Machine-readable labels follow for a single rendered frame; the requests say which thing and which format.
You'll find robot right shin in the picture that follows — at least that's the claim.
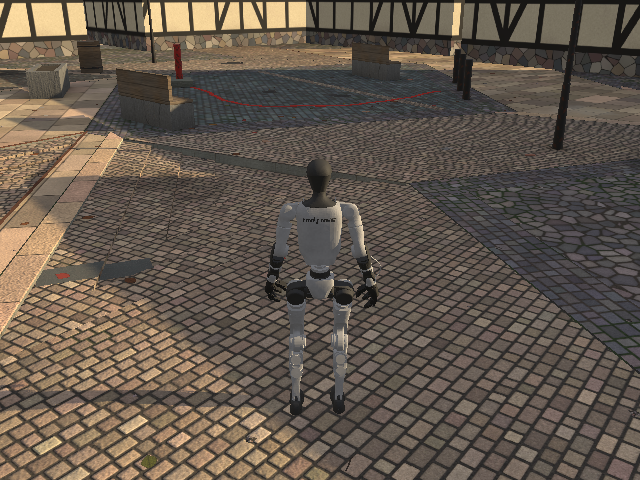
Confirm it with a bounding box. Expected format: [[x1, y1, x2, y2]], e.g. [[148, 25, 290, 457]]
[[333, 334, 348, 400]]

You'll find left robot upper arm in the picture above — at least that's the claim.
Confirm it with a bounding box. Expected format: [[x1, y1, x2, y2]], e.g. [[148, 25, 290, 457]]
[[273, 202, 299, 258]]

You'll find left robot forearm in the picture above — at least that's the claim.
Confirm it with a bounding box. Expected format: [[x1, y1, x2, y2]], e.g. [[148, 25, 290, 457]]
[[267, 242, 284, 283]]

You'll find left robot hand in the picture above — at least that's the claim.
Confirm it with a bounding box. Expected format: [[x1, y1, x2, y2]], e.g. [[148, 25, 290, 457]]
[[265, 280, 287, 302]]

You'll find robot head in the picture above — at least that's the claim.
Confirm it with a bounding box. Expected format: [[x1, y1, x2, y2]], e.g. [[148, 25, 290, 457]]
[[302, 159, 337, 208]]

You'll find right robot upper arm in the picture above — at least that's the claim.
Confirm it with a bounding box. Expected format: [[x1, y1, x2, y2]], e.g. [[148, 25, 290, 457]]
[[340, 202, 367, 258]]

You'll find right robot forearm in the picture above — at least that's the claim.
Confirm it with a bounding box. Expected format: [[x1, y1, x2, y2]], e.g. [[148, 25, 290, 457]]
[[356, 242, 376, 287]]

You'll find right robot hand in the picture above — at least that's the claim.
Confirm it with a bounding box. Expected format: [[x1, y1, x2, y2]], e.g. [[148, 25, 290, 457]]
[[356, 283, 379, 308]]

